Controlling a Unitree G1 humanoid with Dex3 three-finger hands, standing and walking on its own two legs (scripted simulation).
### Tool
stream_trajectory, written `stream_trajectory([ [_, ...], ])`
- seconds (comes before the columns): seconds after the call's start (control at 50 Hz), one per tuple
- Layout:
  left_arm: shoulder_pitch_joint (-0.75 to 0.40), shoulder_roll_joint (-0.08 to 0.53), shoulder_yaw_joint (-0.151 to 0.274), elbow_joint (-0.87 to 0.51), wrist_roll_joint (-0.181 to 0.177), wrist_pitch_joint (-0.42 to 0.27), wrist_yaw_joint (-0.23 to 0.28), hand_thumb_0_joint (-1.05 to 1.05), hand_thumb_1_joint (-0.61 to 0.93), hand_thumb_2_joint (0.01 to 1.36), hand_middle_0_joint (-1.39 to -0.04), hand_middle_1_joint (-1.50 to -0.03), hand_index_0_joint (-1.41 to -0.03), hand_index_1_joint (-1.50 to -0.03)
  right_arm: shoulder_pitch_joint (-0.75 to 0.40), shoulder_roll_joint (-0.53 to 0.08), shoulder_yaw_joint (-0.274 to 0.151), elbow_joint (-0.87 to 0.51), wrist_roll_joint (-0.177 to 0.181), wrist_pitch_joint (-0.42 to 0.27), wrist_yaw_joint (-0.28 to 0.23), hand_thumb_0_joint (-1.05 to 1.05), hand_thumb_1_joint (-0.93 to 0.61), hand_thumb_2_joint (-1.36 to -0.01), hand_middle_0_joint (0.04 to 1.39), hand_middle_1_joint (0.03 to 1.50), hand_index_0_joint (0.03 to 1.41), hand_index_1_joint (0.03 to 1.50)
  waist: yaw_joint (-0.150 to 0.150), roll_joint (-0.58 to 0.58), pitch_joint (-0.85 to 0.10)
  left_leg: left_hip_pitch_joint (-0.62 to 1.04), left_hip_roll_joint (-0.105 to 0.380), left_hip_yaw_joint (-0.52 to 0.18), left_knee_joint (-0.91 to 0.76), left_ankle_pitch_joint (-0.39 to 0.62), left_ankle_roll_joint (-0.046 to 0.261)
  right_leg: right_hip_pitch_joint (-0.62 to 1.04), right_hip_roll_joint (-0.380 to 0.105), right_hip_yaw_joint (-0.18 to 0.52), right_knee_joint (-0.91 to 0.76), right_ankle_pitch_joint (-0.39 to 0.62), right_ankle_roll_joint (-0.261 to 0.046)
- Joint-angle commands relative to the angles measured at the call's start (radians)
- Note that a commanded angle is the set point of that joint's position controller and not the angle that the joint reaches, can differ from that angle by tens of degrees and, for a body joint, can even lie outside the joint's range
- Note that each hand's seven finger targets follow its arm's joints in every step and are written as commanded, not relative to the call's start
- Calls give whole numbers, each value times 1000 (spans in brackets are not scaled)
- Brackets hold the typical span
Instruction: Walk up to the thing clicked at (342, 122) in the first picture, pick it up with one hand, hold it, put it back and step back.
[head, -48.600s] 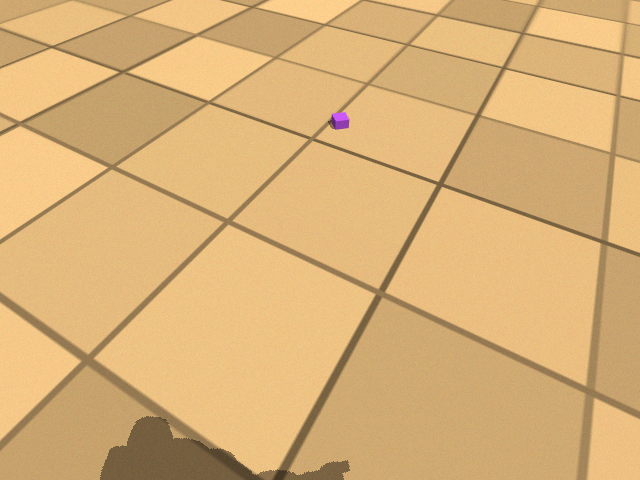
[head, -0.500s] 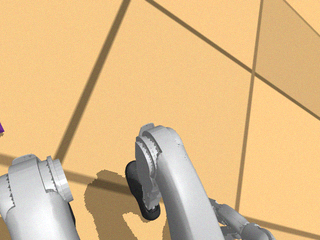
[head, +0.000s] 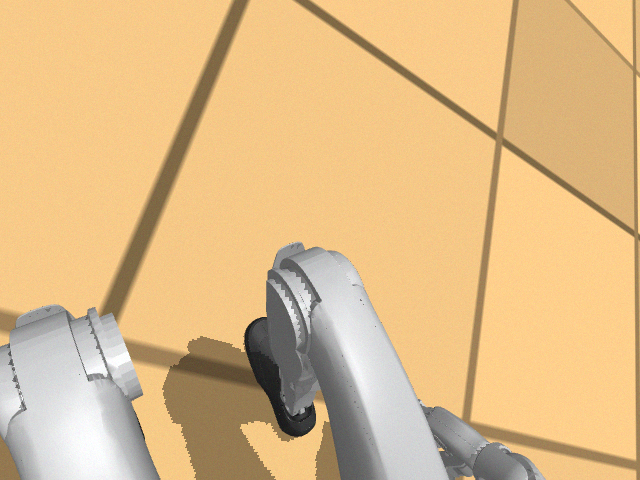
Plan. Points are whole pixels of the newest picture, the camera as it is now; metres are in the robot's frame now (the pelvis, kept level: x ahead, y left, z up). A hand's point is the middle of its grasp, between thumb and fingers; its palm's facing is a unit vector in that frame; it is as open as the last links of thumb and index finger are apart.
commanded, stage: close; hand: left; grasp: from above
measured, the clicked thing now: out of the picture +0.41 +0.31 -0.27
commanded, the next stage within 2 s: settle in 1.10 s
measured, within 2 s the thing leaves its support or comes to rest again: leaves its support in 1.54 s
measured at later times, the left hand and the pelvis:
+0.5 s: hand out of the picture +0.40 +0.31 -0.25, palm faces -0.43 -0.16 -0.89, open 11.8 cm; pelvis +0.00 +0.00 +0.01, yaw +0 degrees
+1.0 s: hand out of the picture +0.40 +0.31 -0.25, palm faces -0.42 -0.17 -0.89, open 11.3 cm; pelvis +0.00 +0.00 +0.01, yaw +0 degrees
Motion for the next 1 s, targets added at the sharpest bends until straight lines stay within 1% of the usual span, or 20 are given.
stream_trajectory([
  [0.0, -236, 154, -13, -74, -45, 39, 15, 0, -139, 667, -312, -838, -345, -803, 173, -340, -112, 13, 10, -5, -3, 0, -888, -898, 200, 300, 200, 300, -55, 474, -556, 398, 31, 121, -286, 107, 21, 300, 25, -89, -234, 162, -81],
  [0.06, -213, 207, 41, -72, -71, 44, -15, 0, -113, 646, -348, -798, -377, -767, 201, -336, -102, 9, 24, -7, -6, 0, -889, -899, 199, 300, 200, 300, -33, 444, -582, 389, 28, 115, -283, 140, 28, 312, 17, -92, -230, 185, -76],
  [0.1, -220, 190, 28, -63, -78, 32, -36, 0, -85, 623, -372, -778, -401, -747, 208, -331, -93, 11, 19, -7, -4, 0, -889, -899, 199, 300, 200, 300, -47, 451, -599, 410, 31, 112, -273, 181, 27, 335, 20, -95, -219, 225, -76],
  [0.14, -214, 179, 17, -71, -81, 17, -52, 0, -60, 595, -382, -774, -416, -737, 196, -337, -96, 12, 30, -5, -12, 0, -887, -898, 199, 300, 200, 300, -39, 461, -602, 423, 31, 100, -290, 184, 21, 328, 19, -103, -207, 227, -80],
  [0.16, -239, 154, -13, -69, -78, 11, -66, 0, -47, 587, -395, -762, -428, -727, 185, -324, -91, 4, 30, -9, -10, 0, -889, -898, 199, 300, 200, 300, -57, 453, -569, 413, 32, 100, -275, 162, 23, 310, 14, -103, -201, 217, -77],
  [0.18, -230, 163, -10, -80, -82, 0, -71, 0, -39, 584, -402, -751, -434, -716, 193, -337, -93, 10, 25, -5, -13, 0, -886, -897, 199, 300, 200, 300, -51, 460, -584, 426, 33, 95, -290, 168, 21, 317, 18, -107, -207, 216, -79],
  [0.26, -198, 159, -26, -60, -59, -28, -72, 0, 23, 541, -460, -700, -491, -668, 193, -337, -82, 3, 21, 5, -20, 0, -887, -898, 199, 300, 200, 300, -44, 470, -573, 439, 31, 101, -298, 174, 16, 326, 23, -112, -207, 220, -82],
  [0.3, -216, 135, -45, -66, -52, -42, -66, 0, 25, 556, -476, -685, -500, -660, 193, -334, -74, 0, 16, 7, -23, 0, -887, -898, 199, 300, 200, 300, -58, 466, -568, 437, 30, 104, -289, 176, 17, 325, 24, -114, -206, 229, -81],
  [0.42, -192, 132, -45, -86, -47, -44, -26, 0, 150, 571, -574, -662, -594, -640, 188, -338, -74, 4, 5, 9, -28, 0, -886, -898, 200, 300, 200, 300, -49, 456, -578, 440, 32, 107, -305, 150, 14, 341, 34, -111, -231, 208, -83],
  [0.44, -205, 120, -63, -97, -46, -40, -24, 0, 166, 583, -593, -657, -611, -639, 173, -332, -71, -4, 8, 2, -25, 0, -888, -898, 199, 300, 200, 300, -53, 460, -568, 441, 32, 102, -293, 156, 14, 314, 27, -116, -218, 218, -79],
  [0.48, -204, 123, -52, -88, -55, -30, -19, 0, 196, 576, -619, -651, -636, -633, 183, -343, -75, -4, 8, 0, -23, 0, -889, -899, 199, 300, 200, 300, -64, 443, -557, 436, 33, 103, -296, 148, 15, 325, 26, -113, -228, 217, -77],
  [0.58, -217, 144, -30, -87, -62, -6, 0, 0, 257, 563, -672, -618, -687, -602, 203, -339, -81, -2, 14, 4, -22, 0, -890, -899, 199, 300, 200, 300, -56, 444, -585, 425, 37, 108, -290, 169, 18, 347, 34, -99, -244, 229, -78],
  [0.66, -219, 136, -27, -80, -78, 8, -16, 0, 278, 553, -685, -610, -701, -593, 197, -336, -79, -5, 21, -6, -18, 0, -889, -899, 199, 300, 199, 300, -58, 439, -573, 429, 36, 102, -287, 175, 17, 329, 26, -107, -226, 238, -75],
  [0.7, -210, 154, -12, -79, -79, 10, -16, 0, 315, 554, -708, -622, -727, -602, 200, -344, -84, -4, 24, -6, -18, 0, -890, -899, 199, 300, 199, 300, -42, 453, -581, 431, 36, 94, -309, 173, 14, 327, 27, -112, -227, 225, -80],
  [0.74, -229, 147, -28, -58, -72, 9, -32, 0, 290, 490, -685, -594, -709, -569, 204, -341, -76, -15, 20, -7, -14, 0, -890, -899, 199, 300, 199, 300, -62, 442, -554, 422, 34, 94, -301, 160, 17, 312, 23, -115, -223, 217, -77],
  [0.76, -223, 150, -32, -55, -76, 9, -40, 0, 298, 521, -701, -595, -719, -577, 201, -344, -77, -20, 23, -4, -16, 0, -890, -899, 199, 300, 199, 300, -65, 432, -547, 412, 35, 102, -297, 146, 19, 324, 26, -104, -235, 207, -77],
  [0.82, -198, 151, -22, -52, -85, 4, -53, 0, 314, 515, -717, -581, -733, -564, 203, -344, -76, -22, 26, -6, -20, 0, -891, -899, 199, 300, 199, 300, -52, 410, -538, 400, 31, 107, -296, 129, 22, 320, 22, -103, -242, 186, -74],
  [0.86, -152, 158, -9, -51, -88, 2, -51, 0, 351, 523, -743, -595, -761, -577, 194, -341, -82, -23, 29, 2, -30, 0, -891, -900, 199, 300, 199, 300, -24, 426, -551, 398, 32, 107, -315, 118, 19, 332, 28, -96, -248, 167, -81],
  [0.88, -190, 155, -27, -75, -82, 0, -55, 0, 376, 523, -758, -599, -778, -579, 192, -336, -78, -23, 28, 0, -29, 0, -891, -900, 199, 300, 199, 300, -35, 434, -549, 404, 32, 102, -318, 111, 18, 311, 22, -104, -236, 164, -80],
  [0.98, -186, 144, -27, -74, -82, -5, -59, 0, 431, 549, -808, -578, -821, -564, 207, -338, -79, -27, 27, 7, -30, 0, -890, -899, 199, 300, 199, 300, -43, 425, -555, 401, 31, 104, -304, 137, 21, 312, 22, -104, -232, 192, -79],
])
